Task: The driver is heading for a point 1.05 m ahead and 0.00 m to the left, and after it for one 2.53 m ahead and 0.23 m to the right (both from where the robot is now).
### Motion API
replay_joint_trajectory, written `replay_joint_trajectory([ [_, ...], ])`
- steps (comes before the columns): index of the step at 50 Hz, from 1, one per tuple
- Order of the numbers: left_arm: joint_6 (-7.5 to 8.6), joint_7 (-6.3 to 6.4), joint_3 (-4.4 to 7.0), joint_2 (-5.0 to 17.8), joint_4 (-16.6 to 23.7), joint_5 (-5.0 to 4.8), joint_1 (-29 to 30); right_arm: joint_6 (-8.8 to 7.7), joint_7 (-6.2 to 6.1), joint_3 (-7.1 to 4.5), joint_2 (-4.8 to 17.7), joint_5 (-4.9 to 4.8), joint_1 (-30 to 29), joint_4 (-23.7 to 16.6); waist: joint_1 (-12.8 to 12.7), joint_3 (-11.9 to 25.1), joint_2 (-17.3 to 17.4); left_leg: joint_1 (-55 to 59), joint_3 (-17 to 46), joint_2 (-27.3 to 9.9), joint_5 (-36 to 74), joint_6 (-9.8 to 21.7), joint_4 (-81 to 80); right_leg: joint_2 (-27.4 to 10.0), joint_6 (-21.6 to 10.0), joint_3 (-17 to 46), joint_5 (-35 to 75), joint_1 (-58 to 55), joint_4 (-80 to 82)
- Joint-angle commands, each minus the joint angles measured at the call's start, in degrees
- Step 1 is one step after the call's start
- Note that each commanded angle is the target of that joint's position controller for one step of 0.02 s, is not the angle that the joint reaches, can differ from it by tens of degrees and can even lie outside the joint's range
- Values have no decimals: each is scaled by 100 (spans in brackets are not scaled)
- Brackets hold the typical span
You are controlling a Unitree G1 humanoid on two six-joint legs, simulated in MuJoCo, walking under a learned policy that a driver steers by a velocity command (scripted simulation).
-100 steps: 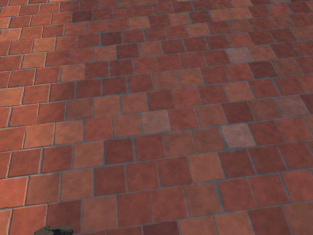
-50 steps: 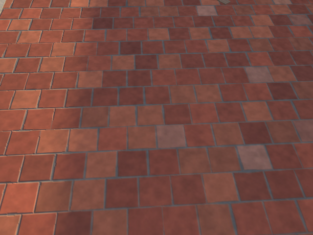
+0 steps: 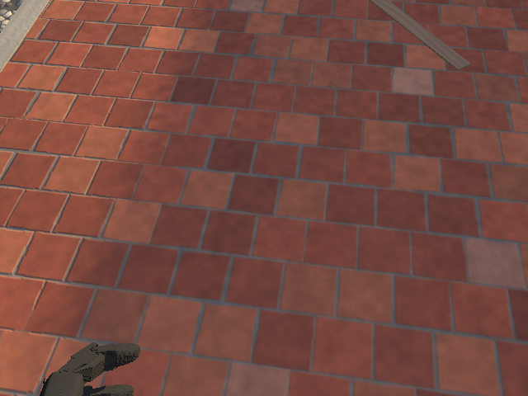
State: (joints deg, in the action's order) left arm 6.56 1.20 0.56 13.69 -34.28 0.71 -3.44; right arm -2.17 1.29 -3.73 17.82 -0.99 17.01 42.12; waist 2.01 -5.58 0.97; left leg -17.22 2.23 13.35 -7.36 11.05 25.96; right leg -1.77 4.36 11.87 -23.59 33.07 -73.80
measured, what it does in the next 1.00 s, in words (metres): walks ahead, turning left: right foot, then left foot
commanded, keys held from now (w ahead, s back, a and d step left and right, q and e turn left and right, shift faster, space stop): q+shift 0.14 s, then shift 0.52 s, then w+shift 0.34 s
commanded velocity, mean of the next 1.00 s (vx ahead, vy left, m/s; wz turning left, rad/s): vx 0.23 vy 0.00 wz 0.35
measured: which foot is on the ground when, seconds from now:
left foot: down 0.00-0.22, up 0.24-0.54, down 0.56-1.00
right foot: up 0.00-0.20, down 0.22-0.68, up 0.70-0.96, down 0.98-1.00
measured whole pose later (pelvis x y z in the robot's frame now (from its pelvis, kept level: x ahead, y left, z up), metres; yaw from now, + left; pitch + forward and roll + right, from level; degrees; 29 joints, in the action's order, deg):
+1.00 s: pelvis +0.27 -0.09 +0.00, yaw +20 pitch +2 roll +0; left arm 2.6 -2.4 3.2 18.0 -38.8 2.0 -10.1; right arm -2.9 1.1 -4.0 17.6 1.8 23.3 45.2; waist 3.0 2.3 1.2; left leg -5.8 4.3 -2.2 -24.1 1.9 29.1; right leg -1.2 -1.0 -3.1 -13.7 20.3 -31.4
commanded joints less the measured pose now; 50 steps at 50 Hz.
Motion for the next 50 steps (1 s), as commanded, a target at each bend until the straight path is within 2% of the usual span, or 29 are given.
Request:
replay_joint_trajectory([
  [1,-144,105,254,636,318,108,-511,-27,-222,-292,856,-58,-664,-724,-519,589,-571,-519,1550,-1109,3591,578,-664,282,249,-686,647,-425,1685],
  [5,-266,117,233,543,518,-70,91,369,-457,-372,875,-195,-409,-684,-149,1423,262,-112,1645,-779,2571,-263,-33,819,283,-682,2044,-972,3478],
  [7,-253,80,295,674,579,-104,352,449,-472,-354,731,-151,-474,-785,-57,1337,595,24,2082,-834,1638,-403,133,865,252,-502,2188,-1082,4119],
  [10,-110,-9,425,883,269,-47,-181,420,-449,-244,386,-40,-760,-968,-299,1427,811,543,2276,-974,776,-532,1095,468,-52,-323,3081,-1661,5160],
  [11,-86,3,425,928,221,59,-396,404,-404,-129,79,20,-587,-1010,-265,1802,229,251,1877,-691,-632,-732,2209,-264,-452,175,3805,-2640,5280],
  [12,-139,30,382,1012,405,194,-265,386,-405,-20,-233,117,-35,-983,85,1861,-868,-981,1353,-63,-3468,-1004,3538,-1353,-1167,1433,6282,-3679,4842],
  [13,-199,21,476,1287,261,209,-506,342,-285,-108,324,0,810,-996,484,2343,-2026,-1695,1152,-334,-3528,-1296,4631,-2668,-2304,3515,5371,-3936,5123],
  [14,-232,36,454,958,471,97,-196,401,-282,-253,929,-12,515,-706,168,2057,-1137,-1723,1103,-700,-2982,-1530,5104,-2172,-2287,3234,4002,-3540,5158],
  [15,-313,34,358,679,483,70,-174,504,-311,-304,1108,-5,-138,-712,-81,1694,-529,-1760,923,-774,-2502,-1629,5289,-1623,-1928,2169,3154,-3122,5097],
  [16,-398,23,307,662,474,53,-204,591,-355,-259,947,11,-411,-741,-141,1525,-262,-1625,798,-788,-2257,-1660,5259,-1252,-1666,1707,2576,-2674,5209],
  [18,-513,20,327,823,342,41,-112,597,-336,-118,562,29,-567,-856,-55,1044,-399,-1232,485,-892,-1968,-1611,4368,-740,-1422,1002,1939,-1869,5500],
  [20,-590,9,350,804,250,53,-175,531,-318,-6,249,35,-477,-801,-70,1152,-797,-735,91,-911,-2103,-1589,3333,-469,-1395,561,1876,-1835,5629],
  [24,-647,5,413,910,84,-24,-474,471,-267,25,291,51,-597,-690,-304,1248,-1204,-189,79,-1188,-1806,-1394,1759,-771,-1654,816,1343,-2132,5703],
  [27,-694,28,384,889,-16,-90,-572,445,-189,8,242,68,-271,-461,-124,1149,-1122,622,-78,-1122,-891,-1058,336,-722,-1442,734,518,-1684,5664],
  [28,-685,31,358,814,-111,-99,-779,433,-174,11,250,121,-314,-462,-137,1079,-1005,944,-42,-1151,-704,-899,13,-596,-1201,581,160,-1388,5616],
  [29,-641,13,327,737,-156,-53,-896,415,-184,4,405,219,-356,-545,-171,1043,-657,1278,432,-1605,-618,-685,-105,-448,-876,327,-99,-948,5331],
  [30,-575,-4,292,536,-8,4,-734,379,-171,-31,569,323,-390,-434,-322,905,572,517,1123,-2115,-1369,-320,-352,142,-518,-578,6,-1024,4858],
  [32,-502,-28,301,504,-41,62,-471,239,-154,169,-1,373,-934,-562,-376,556,729,-403,1350,-2223,-2121,-336,-874,184,-266,-728,970,-1813,4628],
  [34,-508,-19,321,523,-195,83,-627,154,-186,71,267,260,-588,-418,-227,617,731,-370,1226,-1995,-3066,-510,-943,395,-224,-972,848,-1973,4371],
  [35,-485,-31,393,723,-166,-42,-567,158,-214,-71,749,167,-249,-368,-48,382,945,-236,1696,-2253,-3861,-300,-1286,638,-254,-1306,235,-1377,3738],
  [36,-436,-70,438,846,-77,-180,-412,137,-243,-157,1019,110,-62,-333,85,88,1133,-142,2396,-2770,-4389,20,-1679,486,-337,-1251,114,-701,3009],
  [38,-314,-134,482,907,-21,-364,-326,-25,-290,-117,815,47,93,-259,77,-361,979,762,3045,-3206,-3996,383,-1868,-32,-564,-817,89,947,2191],
  [41,-105,-236,385,669,-36,-221,-152,-162,-262,-73,551,-19,220,-253,187,-1,461,1727,2390,-2986,-2736,217,-1694,-269,-587,-894,646,1349,2621],
  [44,-39,-319,289,493,-16,-210,-29,-170,-189,-127,728,-51,98,-318,185,239,670,950,1424,-2537,-1959,40,-1667,-47,-456,-1324,960,-168,3631],
  [45,-344,-469,301,533,-26,236,-50,-161,-63,-207,912,355,243,-134,165,341,879,622,1079,-2220,-2266,-49,-1764,207,-433,-1697,714,-822,3909],
  [46,-466,-495,339,622,-29,208,-145,-158,-5,-228,869,348,223,-123,126,243,961,266,1045,-2262,-2365,-57,-1768,248,-469,-1803,832,-1340,4024],
  [48,-494,-409,400,783,-280,135,-979,-152,15,-213,756,264,65,-93,-369,241,562,-434,890,-2212,-2367,-151,-1223,311,-554,-1839,927,-2581,4330],
  [49,-423,-323,481,980,-588,139,-1959,-172,6,-155,589,313,-52,-92,-881,513,44,-958,595,-1962,-1700,-222,-115,282,-623,-1685,657,-3683,4395],
  [50,-337,-225,596,1508,-824,249,-3200,-197,-8,-34,180,381,-375,-256,-1538,992,-1333,-1741,-32,-1408,-1461,-404,2341,-859,-754,-195,-1073,-4578,5132],
])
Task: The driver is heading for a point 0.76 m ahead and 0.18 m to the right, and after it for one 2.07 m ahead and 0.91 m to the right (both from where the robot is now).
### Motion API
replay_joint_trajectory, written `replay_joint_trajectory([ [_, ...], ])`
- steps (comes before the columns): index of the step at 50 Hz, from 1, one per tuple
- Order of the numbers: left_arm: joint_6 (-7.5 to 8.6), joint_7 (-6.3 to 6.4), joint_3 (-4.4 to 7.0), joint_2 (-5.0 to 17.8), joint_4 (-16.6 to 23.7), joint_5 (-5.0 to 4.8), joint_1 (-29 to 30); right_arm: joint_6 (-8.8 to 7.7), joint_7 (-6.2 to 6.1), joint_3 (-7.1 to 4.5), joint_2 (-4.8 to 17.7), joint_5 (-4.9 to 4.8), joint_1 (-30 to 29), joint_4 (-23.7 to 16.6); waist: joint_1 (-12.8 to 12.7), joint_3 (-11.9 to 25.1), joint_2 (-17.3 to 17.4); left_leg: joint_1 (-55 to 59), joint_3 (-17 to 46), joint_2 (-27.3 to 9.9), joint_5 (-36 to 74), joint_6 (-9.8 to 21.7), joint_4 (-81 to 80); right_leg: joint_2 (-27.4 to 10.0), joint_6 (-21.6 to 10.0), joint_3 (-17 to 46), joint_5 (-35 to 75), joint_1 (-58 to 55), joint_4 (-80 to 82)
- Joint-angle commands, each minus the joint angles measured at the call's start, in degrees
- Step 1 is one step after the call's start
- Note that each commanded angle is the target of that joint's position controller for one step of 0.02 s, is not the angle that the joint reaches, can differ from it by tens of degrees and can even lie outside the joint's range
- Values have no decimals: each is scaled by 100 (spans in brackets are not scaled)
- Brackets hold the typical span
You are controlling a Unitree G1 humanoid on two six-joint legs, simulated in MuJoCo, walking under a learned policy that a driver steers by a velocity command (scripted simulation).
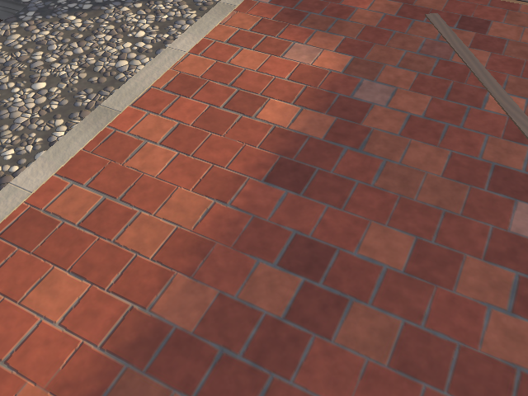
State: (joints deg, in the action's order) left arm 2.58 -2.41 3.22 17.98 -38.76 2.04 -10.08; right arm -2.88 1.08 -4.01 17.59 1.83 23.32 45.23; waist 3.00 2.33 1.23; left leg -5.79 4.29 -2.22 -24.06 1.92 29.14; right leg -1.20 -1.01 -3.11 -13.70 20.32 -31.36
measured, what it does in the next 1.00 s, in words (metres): walks ahead, turning right: left foot, then right foot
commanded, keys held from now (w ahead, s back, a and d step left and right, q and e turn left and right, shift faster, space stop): w+shift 0.42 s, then w+e+shift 0.58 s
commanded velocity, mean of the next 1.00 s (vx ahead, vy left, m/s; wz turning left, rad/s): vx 0.94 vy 0.00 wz -0.36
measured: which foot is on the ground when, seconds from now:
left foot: down 0.00-0.00, up 0.02-0.44, down 0.46-0.94, up 0.96-1.00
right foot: down 0.00-0.48, up 0.50-0.92, down 0.94-1.00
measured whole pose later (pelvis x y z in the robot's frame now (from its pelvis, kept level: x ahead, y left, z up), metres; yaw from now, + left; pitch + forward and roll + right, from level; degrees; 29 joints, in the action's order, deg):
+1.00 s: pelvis +0.80 -0.06 -0.03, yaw -24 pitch -1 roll +0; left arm 0.8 -1.8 3.4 17.4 -46.1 0.7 -12.1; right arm -4.0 -0.9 -1.2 12.9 2.2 19.2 49.6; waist -2.2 -3.2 -1.3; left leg -6.2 -5.5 -0.6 -23.0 -0.5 77.1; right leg 8.6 -13.5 -7.8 -16.7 27.5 -42.5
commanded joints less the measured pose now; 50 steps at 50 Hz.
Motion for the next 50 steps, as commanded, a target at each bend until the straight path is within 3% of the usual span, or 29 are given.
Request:
replay_joint_trajectory([
  [1,111,152,398,1649,-376,132,-2692,-203,-19,77,-125,-61,-1235,-1017,-1482,193,-2627,-4389,66,918,-795,455,3562,-1963,-567,4435,-4168,-3339,2303],
  [2,72,152,309,1265,-215,114,-1834,-186,-23,40,141,-41,-1153,-936,-967,-256,-1373,-4870,527,431,-38,552,4249,-2133,-823,4642,-4242,-2885,2277],
  [3,82,133,229,940,-105,29,-1355,-182,46,4,333,13,-1267,-873,-728,-378,-699,-4798,321,64,582,523,4208,-1937,-796,3879,-3513,-2503,2007],
  [4,108,109,172,754,-98,-1,-1137,-179,121,-2,404,54,-1111,-756,-508,-317,-450,-4355,130,-184,884,406,3911,-1594,-728,3176,-2920,-2109,2025],
  [6,193,140,92,587,-137,-36,-1031,-75,232,30,349,159,-1008,-630,-366,-380,-662,-3957,-117,-374,1205,155,3708,-1191,-754,2495,-2352,-1575,2403],
  [11,322,112,56,419,-554,-152,-1660,44,274,117,246,71,-2006,-972,-499,-974,-406,-4556,-444,-432,2109,-85,2710,-951,-1010,1545,-808,-1611,2962],
  [18,395,183,29,534,-1013,-174,-1954,0,315,268,78,9,-2967,-1278,-553,-1143,-382,-3221,-1009,-88,2673,359,580,-1023,-909,489,2438,-2300,3263],
  [20,367,229,54,761,-1139,-108,-1959,7,202,229,183,16,-2679,-1206,-331,-674,-659,-2389,-1248,387,2025,550,473,-1107,-793,269,5418,-2769,2310],
  [21,311,273,88,922,-1216,-42,-1978,10,130,165,343,23,-2115,-1061,-33,-255,-840,-1757,-1251,611,1597,645,519,-1175,-723,210,6598,-2957,1414],
  [22,231,320,112,1019,-1261,4,-1925,-9,35,62,553,15,-968,-728,481,354,-870,-441,-1144,749,1228,741,440,-1168,-653,219,6873,-2625,25],
  [23,208,339,79,900,-1171,8,-1698,-42,-72,-67,852,88,317,-371,1085,978,-644,1385,-502,169,888,844,405,-943,-597,193,5480,-1352,-1765],
  [24,260,227,-132,-48,-876,-168,-2143,-84,-162,-239,1457,300,741,-302,647,1891,897,3153,2090,-1688,-1895,1097,-20,-110,-527,227,1162,765,-4096],
  [25,316,188,-103,93,-835,-291,-2122,-97,-94,-224,1382,221,558,-355,510,2283,1274,3121,4517,-2278,-3157,1195,-1419,452,-638,923,-1157,1691,-5036],
  [26,285,225,-3,437,-701,-256,-1278,-113,-83,-160,984,186,-75,-290,366,951,596,2153,3552,-1947,-2713,909,-1548,19,-726,938,-466,2209,-5158],
  [27,286,181,-34,387,-671,-238,-1069,-172,-66,-85,629,137,-402,-260,178,307,81,1161,2555,-1830,-1562,806,-1611,-254,-710,872,62,2038,-4773],
  [28,228,126,-53,269,-742,-193,-1041,-222,-62,-53,484,126,-586,-196,-26,-7,-35,486,1853,-1594,-774,656,-1774,-426,-670,846,181,1747,-4499],
  [30,8,12,-82,35,-824,-58,-1250,-321,-65,42,189,29,-572,-12,-365,-335,255,-329,824,-1327,-160,449,-2080,-631,-528,830,225,1391,-4294],
  [32,-154,-57,-87,-99,-697,-63,-880,-426,-37,56,101,-101,-486,172,-462,-700,210,-474,-1,-1148,525,239,-2305,-743,-452,733,471,1796,-4228],
  [34,-216,-106,-114,-144,-477,-96,-310,-492,-3,59,82,-87,-409,264,-447,-976,191,-615,-811,-933,1382,52,-2479,-730,-406,508,1042,2097,-3847],
  [36,-204,-142,-142,-160,-351,-164,140,-535,10,80,25,-47,-331,335,-393,-1120,175,-648,-1493,-589,2243,-59,-2550,-547,-450,163,1694,2083,-3174],
  [40,-122,-251,-218,-136,-52,-130,944,-540,-147,98,249,-96,70,526,-315,-1245,-32,153,-2146,-638,4877,-208,-2508,-198,-692,-642,2227,1739,-1443],
  [42,-101,-251,-196,11,-100,-131,808,-476,-278,71,524,-112,143,518,-494,-896,172,865,-2260,-786,7387,-299,-1881,249,-868,-989,2200,1159,-1006],
  [44,-132,-179,-85,334,-371,-166,-176,-288,-421,-31,901,-63,-60,400,-1084,-237,523,1243,-2192,-1000,9112,-311,-504,648,-1004,-1066,1546,79,-978],
  [45,-151,-123,41,591,-655,-168,-1206,-175,-445,-88,1053,-15,-341,292,-1608,239,621,1018,-2081,-1115,9378,-235,779,774,-1157,-914,1114,-962,-1057],
  [46,-158,-16,221,873,-1034,-160,-2465,-79,-422,-124,1114,61,-688,170,-2147,650,514,300,-1872,-1155,8573,-102,2605,731,-1403,-406,454,-2237,-831],
  [47,-170,129,363,1009,-1122,-233,-2504,-66,-267,-92,812,61,-847,194,-2003,335,-252,-822,-1849,-294,3881,-23,4866,457,-1630,208,22,-2743,-402],
  [48,-234,153,422,1368,-1059,-180,-1916,-203,-189,163,-142,161,-769,-238,-1077,-21,-1474,-3175,-1272,527,-558,-184,6808,-330,-2121,2039,1264,-3372,-770],
  [49,-269,154,490,1627,-813,-84,-1604,-371,-159,240,-44,-20,-820,-847,-913,933,-1374,-4462,-96,549,-454,-247,7092,-1143,-3033,4598,-747,-4152,932],
  [50,-246,195,449,1227,-720,-54,-1485,-515,-145,233,330,47,-1155,-834,-911,343,-213,-4666,167,174,52,-161,6395,-1327,-2687,5071,-1838,-3548,1940],
])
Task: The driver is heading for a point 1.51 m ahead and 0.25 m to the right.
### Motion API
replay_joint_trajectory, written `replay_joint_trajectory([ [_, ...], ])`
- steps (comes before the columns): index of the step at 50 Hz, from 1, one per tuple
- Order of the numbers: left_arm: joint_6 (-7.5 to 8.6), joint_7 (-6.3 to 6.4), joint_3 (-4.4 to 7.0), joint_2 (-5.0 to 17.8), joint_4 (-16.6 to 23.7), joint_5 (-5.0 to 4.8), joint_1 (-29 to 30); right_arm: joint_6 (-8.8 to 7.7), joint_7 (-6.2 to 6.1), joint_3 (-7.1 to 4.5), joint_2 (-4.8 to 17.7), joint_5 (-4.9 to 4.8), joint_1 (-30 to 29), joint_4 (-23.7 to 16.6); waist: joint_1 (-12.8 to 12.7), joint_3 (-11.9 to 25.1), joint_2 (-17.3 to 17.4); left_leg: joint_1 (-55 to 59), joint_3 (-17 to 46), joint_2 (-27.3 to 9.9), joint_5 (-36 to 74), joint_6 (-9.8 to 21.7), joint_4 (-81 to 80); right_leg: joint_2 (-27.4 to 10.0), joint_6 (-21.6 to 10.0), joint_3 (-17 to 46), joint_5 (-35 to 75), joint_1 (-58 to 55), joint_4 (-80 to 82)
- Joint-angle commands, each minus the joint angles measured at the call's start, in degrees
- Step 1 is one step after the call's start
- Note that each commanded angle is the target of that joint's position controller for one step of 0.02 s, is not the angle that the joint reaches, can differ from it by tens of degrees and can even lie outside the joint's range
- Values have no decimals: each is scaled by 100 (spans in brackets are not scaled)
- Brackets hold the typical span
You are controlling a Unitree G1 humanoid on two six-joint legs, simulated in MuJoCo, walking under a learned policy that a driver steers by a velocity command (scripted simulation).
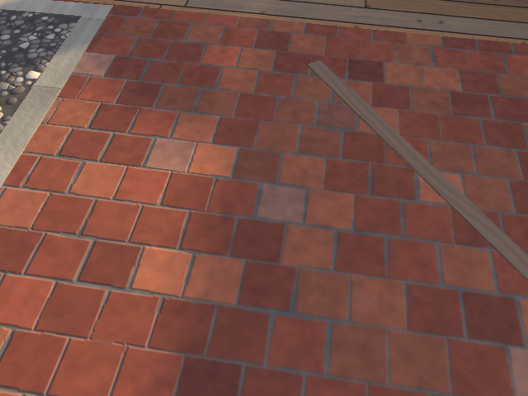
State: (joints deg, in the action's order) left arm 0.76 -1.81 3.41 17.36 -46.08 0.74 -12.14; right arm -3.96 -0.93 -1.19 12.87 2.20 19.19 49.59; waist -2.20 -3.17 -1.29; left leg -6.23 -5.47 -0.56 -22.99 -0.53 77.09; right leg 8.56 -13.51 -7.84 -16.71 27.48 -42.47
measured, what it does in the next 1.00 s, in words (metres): walks ahead, turning right: left foot, then right foot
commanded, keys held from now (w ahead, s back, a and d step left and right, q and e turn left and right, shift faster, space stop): w+e+shift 0.34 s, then w+shift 0.40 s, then w+q+shift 0.26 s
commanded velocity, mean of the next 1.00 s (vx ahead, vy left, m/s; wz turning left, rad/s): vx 1.00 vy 0.00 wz -0.43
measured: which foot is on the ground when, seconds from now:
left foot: up 0.00-0.32, down 0.34-0.78, up 0.80-1.00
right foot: down 0.00-0.36, up 0.38-0.76, down 0.78-1.00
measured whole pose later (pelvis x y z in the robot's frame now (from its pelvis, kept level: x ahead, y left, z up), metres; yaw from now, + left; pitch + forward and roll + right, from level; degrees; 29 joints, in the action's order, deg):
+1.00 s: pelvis +0.87 -0.19 +0.04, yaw -24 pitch +0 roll -1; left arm 5.9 -0.5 2.4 16.8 -50.6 1.3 -21.6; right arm -1.4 2.3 -2.2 16.5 1.0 15.6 47.5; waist -0.5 -0.8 2.4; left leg -36.6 1.4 -6.3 -10.7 4.1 69.3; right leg 4.1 -4.6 -9.0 -16.2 4.4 -20.3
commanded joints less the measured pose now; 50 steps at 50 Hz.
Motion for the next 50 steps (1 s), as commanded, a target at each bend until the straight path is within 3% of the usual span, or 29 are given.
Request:
replay_joint_trajectory([
  [1,-26,152,350,960,-58,78,-1081,-439,78,-76,918,-5,-836,-1226,-63,302,624,-4302,1127,-229,351,71,904,-2173,-1125,5137,-1354,-3312,3208],
  [3,163,205,278,837,-24,25,-843,-240,64,-20,837,184,-831,-1206,367,-105,913,-3516,1137,-509,319,-164,126,-1695,-923,4234,-190,-1857,3173],
  [5,330,202,224,788,5,-35,-731,-9,111,38,721,231,-991,-1299,512,-283,843,-2990,947,-738,309,-375,-877,-1241,-782,3484,175,-846,3321],
  [9,429,127,319,928,3,-62,-1003,19,229,189,470,23,-2238,-1814,-10,-345,288,-2235,532,-534,2292,-388,-3290,-651,-355,2761,1624,-509,3323],
  [13,393,105,403,1056,-22,-107,-1277,-27,206,141,672,-77,-2492,-1982,-307,39,-138,-1744,561,-163,2857,-163,-4504,-876,17,2963,2933,-1671,2842],
  [15,388,148,448,1249,38,-67,-1124,-60,115,-13,1044,-76,-1800,-1794,42,553,-190,-768,631,124,2244,-68,-4762,-894,294,3038,4239,-2117,1876],
  [16,394,132,488,1470,84,-21,-903,-90,37,-152,1329,-105,-871,-1577,611,1097,-177,220,617,161,1711,-10,-4686,-828,422,2973,4601,-2045,754],
  [17,445,105,462,1389,185,22,-530,-105,-78,-299,1632,-74,434,-1283,1358,1663,-126,1653,798,-195,1160,71,-4445,-604,541,2792,4123,-1280,-755],
  [18,519,138,196,400,391,107,-373,-126,-185,-413,1971,105,1669,-1023,1609,2316,1073,2813,2194,-1571,-871,113,-4537,-251,494,2338,271,-251,-2846],
  [19,514,102,3,-24,752,-259,-1365,-118,-100,-497,2390,243,815,-1115,522,2830,3114,3179,6005,-2785,-2111,792,-6274,109,668,1800,-1229,1231,-4011],
  [20,392,168,3,468,441,-41,-1008,-77,-25,-437,1629,179,-19,-1311,545,1818,1613,2293,5661,-2400,-3071,920,-6482,-509,591,1642,-474,1707,-4179],
  [21,343,97,41,604,445,67,-601,-61,17,-328,1152,119,-341,-1297,531,1169,848,1532,4419,-2066,-2197,897,-6321,-739,647,1468,39,1626,-3826],
  [22,314,23,23,560,479,127,-332,-63,58,-286,951,148,-317,-1127,495,800,319,917,3589,-1785,-1053,860,-6286,-883,698,1435,188,1435,-3549],
  [24,232,-125,-72,258,704,218,46,-151,81,-194,712,90,133,-651,386,385,461,258,2525,-1358,11,725,-6406,-1036,738,1577,140,1281,-3120],
  [26,151,-167,-156,147,859,208,185,-281,157,-180,692,-30,318,-407,241,198,639,173,2185,-1398,712,807,-6594,-1050,779,1673,78,1558,-2835],
  [29,159,-221,-233,270,1248,218,983,-361,183,-203,890,-71,360,-284,188,-199,502,-71,1287,-1308,1539,856,-7114,-1043,877,1511,750,1832,-1777],
  [34,244,-362,-397,180,1480,144,1827,-364,200,-234,1251,-142,754,13,285,-484,416,-262,176,-1195,3672,782,-7856,-894,635,364,1766,131,368],
  [36,252,-250,-343,349,1355,219,1598,-310,147,-257,1497,-147,986,153,100,-84,664,616,-92,-1248,6595,704,-6921,-509,455,56,1259,-340,575],
  [37,256,-175,-276,493,1191,255,1038,-244,95,-278,1647,-127,1013,205,-218,330,864,810,-185,-1307,7639,662,-5948,-320,358,20,847,-979,571],
  [38,262,-83,-168,656,828,258,-122,-160,44,-276,1712,-138,948,228,-788,943,913,522,-121,-1301,7851,609,-4513,-263,247,207,684,-2301,781],
  [39,270,30,-14,979,502,316,-1188,-129,34,-240,1601,-160,804,135,-1290,1456,800,-563,-32,-1064,6501,555,-2758,-788,165,823,425,-3837,929],
  [40,296,147,126,1499,407,426,-1433,-133,133,-60,629,-153,1204,-117,-694,2188,-737,-2343,131,-271,576,539,-481,-2607,84,3058,-1197,-5343,1119],
  [41,270,167,175,1559,540,304,-1419,-154,100,-119,871,-355,1294,-309,-622,3005,-942,-3283,1010,198,-341,621,828,-3442,-128,5551,-1683,-5588,2234],
  [42,291,178,150,1186,419,225,-1005,-136,60,-209,1187,-309,533,-421,-521,1824,-171,-3795,1091,-202,442,677,690,-3017,13,4502,-1354,-4734,2415],
  [43,363,167,75,842,328,199,-728,-145,102,-148,980,-288,305,-438,-310,912,-28,-3737,978,-398,798,649,281,-2820,65,3643,-593,-3692,2587],
  [44,435,149,41,615,262,221,-521,-87,149,-129,841,-255,288,-335,-69,484,166,-3444,1008,-580,918,608,-48,-2560,225,3002,-26,-2926,2802],
  [46,545,161,-39,334,125,138,-468,138,272,-110,604,-124,619,-170,311,277,-156,-2893,1031,-747,989,501,-345,-2308,419,2129,323,-2081,3193],
  [48,668,128,-61,200,-57,4,-561,294,346,-136,505,-90,194,-294,396,-86,-159,-3278,975,-856,1122,457,-563,-2175,603,1456,947,-1983,3471],
  [50,732,115,-66,201,-140,-9,-644,332,408,-103,394,-102,-446,-571,365,-310,-222,-3579,738,-840,1710,442,-960,-1977,831,655,1878,-1896,3660],
])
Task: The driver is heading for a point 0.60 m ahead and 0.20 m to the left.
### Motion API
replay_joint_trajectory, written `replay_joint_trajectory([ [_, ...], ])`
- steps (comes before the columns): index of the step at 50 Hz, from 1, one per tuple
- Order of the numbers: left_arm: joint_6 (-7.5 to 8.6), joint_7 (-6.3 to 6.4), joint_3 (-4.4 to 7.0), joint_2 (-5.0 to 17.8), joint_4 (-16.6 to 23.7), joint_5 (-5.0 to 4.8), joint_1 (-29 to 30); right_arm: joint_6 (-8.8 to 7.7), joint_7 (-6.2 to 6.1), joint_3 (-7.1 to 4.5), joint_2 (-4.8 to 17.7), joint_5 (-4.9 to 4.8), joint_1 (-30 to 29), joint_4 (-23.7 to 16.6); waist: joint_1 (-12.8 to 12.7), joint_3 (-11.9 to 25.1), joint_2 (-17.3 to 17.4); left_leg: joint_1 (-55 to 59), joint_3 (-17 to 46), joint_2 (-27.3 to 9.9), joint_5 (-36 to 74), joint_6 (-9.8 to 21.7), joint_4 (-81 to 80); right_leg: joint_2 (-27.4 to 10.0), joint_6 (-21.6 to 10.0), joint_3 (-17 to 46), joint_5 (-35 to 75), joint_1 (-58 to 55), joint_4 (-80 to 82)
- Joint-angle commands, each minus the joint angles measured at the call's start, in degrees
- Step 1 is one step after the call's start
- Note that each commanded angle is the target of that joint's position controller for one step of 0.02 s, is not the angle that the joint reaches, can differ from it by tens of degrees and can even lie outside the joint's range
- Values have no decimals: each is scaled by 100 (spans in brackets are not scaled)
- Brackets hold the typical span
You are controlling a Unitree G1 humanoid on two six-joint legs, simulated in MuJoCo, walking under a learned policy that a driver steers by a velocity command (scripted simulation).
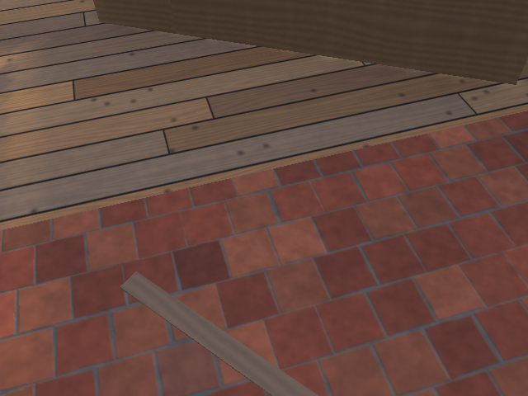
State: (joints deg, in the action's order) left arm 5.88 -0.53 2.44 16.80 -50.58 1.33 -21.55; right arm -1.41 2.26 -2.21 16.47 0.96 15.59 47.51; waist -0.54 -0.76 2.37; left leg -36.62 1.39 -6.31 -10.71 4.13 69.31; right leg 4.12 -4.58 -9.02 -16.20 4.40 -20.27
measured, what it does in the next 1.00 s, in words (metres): walks ahead, turning left: left foot, then right foot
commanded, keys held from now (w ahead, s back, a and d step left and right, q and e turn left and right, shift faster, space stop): w+q+shift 0.30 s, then s+q+shift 0.16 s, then shift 0.54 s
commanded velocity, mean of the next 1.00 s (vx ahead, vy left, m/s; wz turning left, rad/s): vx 0.47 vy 0.00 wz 0.57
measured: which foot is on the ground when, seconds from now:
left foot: up 0.00-0.20, down 0.22-0.58, up 0.60-0.92, down 0.94-1.00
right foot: down 0.00-0.22, up 0.24-0.56, down 0.58-1.00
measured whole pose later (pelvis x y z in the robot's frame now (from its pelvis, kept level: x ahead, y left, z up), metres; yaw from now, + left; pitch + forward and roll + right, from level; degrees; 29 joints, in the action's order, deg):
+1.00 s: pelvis +0.59 +0.08 -0.01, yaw +37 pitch +0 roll -1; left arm 0.0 0.7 2.0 14.4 -42.1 0.6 -13.2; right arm 2.2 -0.6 -0.8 13.3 2.0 9.3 39.8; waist -2.2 -1.1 -0.7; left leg -17.4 3.4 1.0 -16.6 1.1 34.0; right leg 2.7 0.2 2.7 -9.6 22.2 -28.4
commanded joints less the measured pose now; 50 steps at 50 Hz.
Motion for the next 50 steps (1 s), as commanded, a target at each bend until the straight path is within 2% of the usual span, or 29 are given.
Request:
replay_joint_trajectory([
  [1,240,-24,10,176,256,-45,289,59,108,23,11,-15,-385,-465,191,-670,-581,-574,-135,-180,819,-6,-491,-1333,39,335,2497,427,1456],
  [4,261,33,-22,254,194,-38,243,23,194,86,18,-87,-922,-623,145,-612,-358,-110,-787,206,1660,172,-1668,-1010,310,-488,3819,279,1511],
  [7,246,188,30,677,109,-87,-95,-20,259,114,155,15,-1173,-779,257,-568,-526,617,-1385,711,1914,441,-2755,-1306,508,-717,6703,-410,888],
  [10,-37,391,195,1234,381,44,445,28,182,-151,830,15,1061,-156,1479,699,-886,3052,-1238,1286,1011,761,-2740,-1626,512,-507,8436,-429,-1970],
  [11,-133,359,242,1319,505,86,844,39,65,-328,1102,-8,2306,214,2053,1077,-662,4370,-659,1142,563,1066,-3046,-1532,439,-383,7245,417,-4079],
  [12,-120,207,179,858,534,86,1213,105,-69,-502,1306,-233,2075,215,1894,650,601,4865,70,804,370,1261,-3579,-221,434,-313,1115,1837,-6613],
  [13,15,155,-36,266,1217,15,362,170,-79,-596,2036,29,1306,-2,576,1212,1533,6092,2960,-424,901,2465,-3779,97,770,650,-1283,4122,-8336],
  [14,168,149,-121,441,1408,51,627,187,-136,-634,1896,5,1136,-288,857,1799,491,6276,4555,-931,-1137,2797,-5096,-118,631,1535,-1037,4731,-8166],
  [15,256,114,-126,609,1393,76,940,161,-222,-518,1333,33,990,-229,625,683,-497,5082,4468,-861,-1860,2332,-5744,-474,504,1609,-602,4758,-7275],
  [16,244,103,-120,594,1431,90,1073,107,-247,-429,1054,27,711,-165,212,-39,-877,3937,3900,-678,-645,2038,-5736,-698,549,1530,-441,4346,-6506],
  [18,-45,144,-159,535,1344,223,903,-77,-274,-360,1023,-31,356,-270,-250,-551,-1112,2334,2632,-258,2929,1812,-5412,-871,801,1390,-640,3360,-5786],
  [19,-175,163,-172,510,1373,223,909,-145,-230,-336,1019,-73,327,-283,-318,-547,-1128,1791,2062,-4,4147,1639,-5346,-935,905,1249,-715,2880,-5130],
  [20,61,199,-16,667,1641,-119,1386,-341,-199,-233,546,-282,-201,-680,-273,-425,-940,1395,2045,429,3828,1487,-5330,-662,948,1488,-637,2591,-4355],
  [22,168,265,-106,280,1886,-60,1929,-278,-336,-409,1035,-362,-373,-717,-166,-168,-687,967,1372,1074,4184,956,-4859,-157,1003,1071,253,1888,-2389],
  [24,142,264,-87,104,1890,-155,1913,-8,-499,-519,1201,-356,267,-519,146,655,-349,1245,1236,1335,3515,250,-4313,473,1057,771,1878,965,-1176],
  [26,77,182,-18,150,1947,-234,1919,120,-569,-457,881,-316,521,-444,244,849,187,1452,1494,1331,2429,12,-3945,486,1020,944,2828,526,-800],
  [28,44,186,119,325,1849,-122,1345,124,-582,-390,548,-259,127,-632,-199,1005,549,1760,1427,1477,2046,-217,-2915,218,846,1158,3594,-76,-208],
  [29,53,217,169,459,1664,-4,648,106,-551,-294,264,-157,-12,-790,-538,1411,358,1639,1190,1554,899,-421,-1573,-480,488,1583,4346,-869,-192],
  [30,37,219,127,644,1679,156,415,104,-535,-131,-259,9,483,-920,-287,1994,-1025,633,991,2076,-3472,-583,409,-2064,-347,3329,7571,-2028,-886],
  [31,49,142,157,842,1630,183,579,74,-375,-124,145,-174,1774,-942,394,2850,-1733,177,1649,1779,-3251,-597,1712,-3410,-1560,5551,6317,-2375,-890],
  [32,9,141,181,645,1932,77,1307,190,-333,-216,716,-212,1505,-755,252,2496,-1135,-151,1428,1353,-2582,-765,2153,-3121,-1708,5412,4259,-1849,-558],
  [33,-94,168,72,304,2035,25,1630,306,-368,-278,932,-197,718,-855,84,1800,-609,-328,1065,1171,-2116,-824,2033,-2539,-1414,4531,2812,-1072,-329],
  [34,-217,180,-23,207,2009,17,1703,405,-449,-286,894,-156,298,-940,95,1378,-204,-112,830,1071,-1805,-865,1828,-2108,-1115,3989,1982,-203,-124],
  [36,-336,154,-30,343,1801,9,1765,438,-433,-198,594,-138,123,-1094,323,616,-370,529,553,945,-1573,-837,738,-1439,-753,3103,1763,1204,219],
  [40,-411,126,76,437,1501,-51,1489,276,-426,7,112,-66,-65,-1112,212,1048,-882,1550,108,787,-1478,-814,-1615,-1210,-808,2425,3137,1118,214],
  [46,-580,151,99,451,1337,-142,1144,378,-311,-87,377,-35,-269,-1028,183,605,-1099,2822,1,787,-321,-237,-3953,-1203,-437,2618,-777,1909,428],
  [47,-554,145,68,362,1239,-113,926,366,-310,-93,478,52,-323,-1112,175,526,-882,3137,299,482,-236,-34,-4205,-1078,-102,2463,-1248,2271,307],
  [48,-501,126,62,276,1305,-78,816,345,-317,-173,840,170,-435,-1137,-21,417,22,2817,987,-128,-730,303,-4369,-618,247,1802,-1220,2460,-110],
  [50,-441,132,86,188,1338,-38,1214,203,-277,-3,273,208,-764,-1110,-57,162,567,1448,1462,-356,-2078,445,-5222,-348,583,1275,8,1331,-780],
])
